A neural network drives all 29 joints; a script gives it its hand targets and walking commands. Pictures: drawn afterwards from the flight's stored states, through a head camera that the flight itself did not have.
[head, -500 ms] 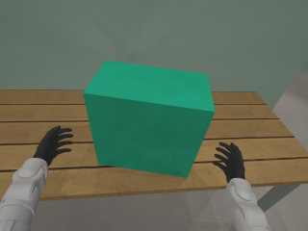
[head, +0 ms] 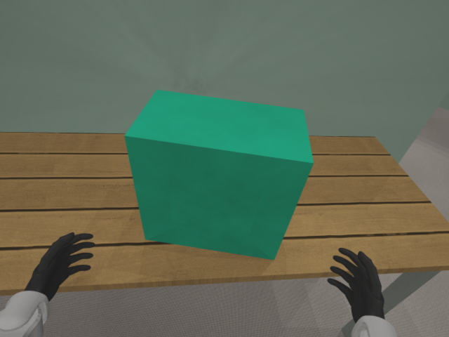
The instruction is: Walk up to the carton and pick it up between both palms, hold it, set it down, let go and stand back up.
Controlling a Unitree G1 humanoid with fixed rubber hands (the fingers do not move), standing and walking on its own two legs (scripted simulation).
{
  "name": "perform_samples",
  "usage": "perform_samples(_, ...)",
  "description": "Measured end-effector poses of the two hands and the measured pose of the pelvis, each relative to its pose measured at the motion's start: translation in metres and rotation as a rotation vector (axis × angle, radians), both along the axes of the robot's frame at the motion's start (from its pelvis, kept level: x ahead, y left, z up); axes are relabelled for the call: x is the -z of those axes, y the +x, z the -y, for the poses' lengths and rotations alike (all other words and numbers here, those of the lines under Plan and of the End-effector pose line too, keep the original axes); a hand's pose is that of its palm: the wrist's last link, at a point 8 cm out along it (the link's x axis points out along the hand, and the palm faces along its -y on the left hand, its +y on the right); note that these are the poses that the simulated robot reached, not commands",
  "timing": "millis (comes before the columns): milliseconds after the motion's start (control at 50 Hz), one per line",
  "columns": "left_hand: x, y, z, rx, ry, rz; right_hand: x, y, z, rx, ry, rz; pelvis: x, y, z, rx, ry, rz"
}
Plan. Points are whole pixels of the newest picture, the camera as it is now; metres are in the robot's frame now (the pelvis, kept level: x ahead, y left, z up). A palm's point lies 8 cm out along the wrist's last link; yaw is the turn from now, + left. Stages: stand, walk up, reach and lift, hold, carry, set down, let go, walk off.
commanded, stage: set down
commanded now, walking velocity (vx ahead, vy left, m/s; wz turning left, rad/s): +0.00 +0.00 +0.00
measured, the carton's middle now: (218, 179) +0.44 +0.00 +0.06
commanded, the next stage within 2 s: let go in 1.72 s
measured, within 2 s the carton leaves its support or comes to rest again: neither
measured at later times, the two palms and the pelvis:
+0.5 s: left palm (49, 294) +0.22 +0.28 +0.01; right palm (358, 306) +0.18 -0.22 +0.03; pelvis +0.02 +0.00 +0.00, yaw +0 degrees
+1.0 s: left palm (60, 307) +0.20 +0.26 -0.01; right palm (352, 321) +0.18 -0.22 -0.01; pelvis +0.03 +0.00 +0.00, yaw +0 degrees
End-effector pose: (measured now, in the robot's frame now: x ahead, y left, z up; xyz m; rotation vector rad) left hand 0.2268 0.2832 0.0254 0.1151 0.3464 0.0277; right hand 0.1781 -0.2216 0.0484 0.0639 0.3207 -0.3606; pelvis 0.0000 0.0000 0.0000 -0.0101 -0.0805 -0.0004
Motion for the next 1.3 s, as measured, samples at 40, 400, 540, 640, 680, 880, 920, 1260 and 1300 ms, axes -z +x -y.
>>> perform_samples(40,0.002,-0.006,-0.001,-0.003,0.001,-0.009,0.001,-0.005,0.0,0.0,0.0,-0.011,0.0,0.0,0.0,0.0,0.0,0.002)
perform_samples(400,0.016,-0.015,0.0,0.002,0.014,-0.083,0.011,-0.001,-0.002,-0.021,0.018,-0.067,0.0,0.009,0.0,0.0,0.0,-0.001)
perform_samples(540,0.021,-0.009,0.002,0.004,0.017,-0.118,0.02,0.009,-0.003,-0.036,0.034,-0.091,0.0,0.019,0.001,0.0,0.001,-0.014)
perform_samples(640,0.03,-0.012,0.006,-0.009,0.001,-0.153,0.029,0.013,-0.001,-0.04,0.043,-0.101,0.0,0.027,0.001,0.0,0.001,-0.02)
perform_samples(680,0.033,-0.014,0.007,-0.016,-0.008,-0.165,0.032,0.013,0.0,-0.04,0.046,-0.101,0.0,0.03,0.001,0.0,0.002,-0.019)
perform_samples(880,0.036,-0.021,0.012,-0.029,-0.021,-0.179,0.049,0.006,0.002,-0.04,0.05,-0.133,0.0,0.032,0.001,0.0,0.002,-0.009)
perform_samples(920,0.037,-0.022,0.014,-0.026,-0.021,-0.179,0.054,0.003,0.002,-0.042,0.051,-0.15,0.0,0.032,0.001,0.0,0.002,-0.006)
perform_samples(1260,0.048,-0.028,0.031,-0.041,-0.014,-0.236,0.079,-0.006,0.001,-0.099,0.036,-0.23,0.0,0.031,0.001,0.0,0.002,-0.001)
perform_samples(1300,0.047,-0.028,0.031,-0.044,-0.009,-0.239,0.083,-0.006,0.0,-0.104,0.039,-0.241,0.0,0.031,0.001,0.0,0.002,-0.001)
